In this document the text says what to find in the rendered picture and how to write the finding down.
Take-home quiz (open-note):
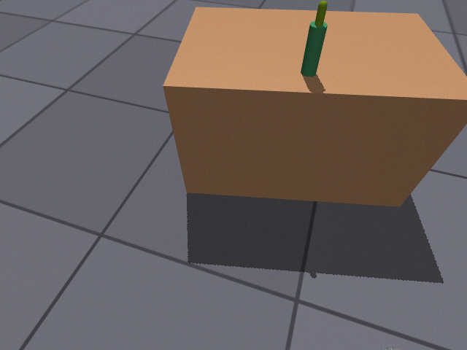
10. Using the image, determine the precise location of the bottle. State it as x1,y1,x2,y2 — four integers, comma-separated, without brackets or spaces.
301,1,328,77

